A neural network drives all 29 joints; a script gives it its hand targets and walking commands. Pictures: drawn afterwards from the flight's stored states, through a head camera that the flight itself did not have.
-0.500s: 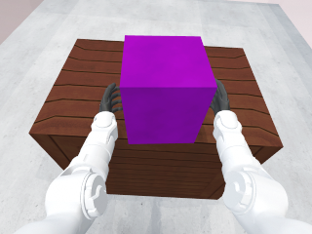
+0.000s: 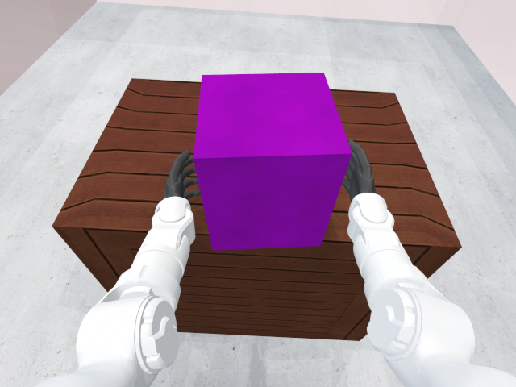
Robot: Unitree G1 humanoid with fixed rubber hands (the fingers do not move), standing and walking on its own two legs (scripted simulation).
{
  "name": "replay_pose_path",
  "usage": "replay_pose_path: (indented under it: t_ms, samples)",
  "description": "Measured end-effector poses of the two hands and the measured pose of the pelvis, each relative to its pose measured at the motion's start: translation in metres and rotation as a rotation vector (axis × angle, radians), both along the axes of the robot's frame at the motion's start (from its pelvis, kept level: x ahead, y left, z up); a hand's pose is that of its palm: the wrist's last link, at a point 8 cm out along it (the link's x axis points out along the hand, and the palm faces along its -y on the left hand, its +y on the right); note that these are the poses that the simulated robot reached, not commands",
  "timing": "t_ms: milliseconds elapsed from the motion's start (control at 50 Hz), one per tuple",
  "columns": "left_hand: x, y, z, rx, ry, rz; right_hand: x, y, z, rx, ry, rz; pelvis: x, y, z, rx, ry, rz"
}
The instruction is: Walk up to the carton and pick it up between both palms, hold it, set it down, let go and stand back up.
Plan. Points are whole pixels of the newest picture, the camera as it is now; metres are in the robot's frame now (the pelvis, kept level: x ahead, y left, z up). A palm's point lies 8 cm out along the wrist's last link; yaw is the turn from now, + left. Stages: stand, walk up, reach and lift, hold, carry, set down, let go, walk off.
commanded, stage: reach and lift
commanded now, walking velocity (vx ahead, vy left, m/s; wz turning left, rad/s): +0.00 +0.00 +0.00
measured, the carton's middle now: (265, 166) +0.50 -0.01 +0.06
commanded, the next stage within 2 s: none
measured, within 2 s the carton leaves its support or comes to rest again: neither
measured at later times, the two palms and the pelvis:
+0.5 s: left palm (161, 191) +0.38 +0.14 +0.12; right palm (373, 175) +0.39 -0.15 +0.16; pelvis -0.02 +0.00 +0.00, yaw +0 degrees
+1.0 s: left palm (144, 189) +0.37 +0.16 +0.14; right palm (370, 167) +0.38 -0.13 +0.19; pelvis -0.02 +0.00 +0.00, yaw +0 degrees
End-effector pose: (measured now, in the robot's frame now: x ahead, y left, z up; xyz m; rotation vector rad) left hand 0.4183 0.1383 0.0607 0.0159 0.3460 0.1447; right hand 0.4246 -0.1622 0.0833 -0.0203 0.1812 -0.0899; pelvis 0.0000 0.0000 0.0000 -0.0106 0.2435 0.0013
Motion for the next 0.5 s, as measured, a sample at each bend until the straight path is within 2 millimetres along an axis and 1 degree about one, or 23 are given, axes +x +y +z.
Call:
replay_pose_path:
  t_ms: [100, 200, 340, 500]
  samples:
    - [-0.004, 0.0, 0.006, 0.003, -0.003, 0.006, -0.004, 0.001, 0.007, -0.004, -0.011, 0.0, -0.002, -0.001, 0.0, 0.0, -0.014, 0.0]
    - [-0.008, 0.001, 0.017, 0.005, -0.018, 0.01, -0.008, 0.003, 0.019, -0.025, -0.038, 0.001, -0.004, -0.001, 0.001, 0.0, -0.04, 0.0]
    - [-0.018, 0.003, 0.038, 0.004, -0.053, 0.014, -0.017, 0.006, 0.043, -0.04, -0.087, -0.001, -0.009, 0.0, 0.002, -0.001, -0.089, 0.001]
    - [-0.035, 0.007, 0.06, -0.009, -0.065, 0.019, -0.034, 0.011, 0.072, -0.052, -0.112, -0.003, -0.016, 0.001, 0.003, -0.001, -0.172, 0.002]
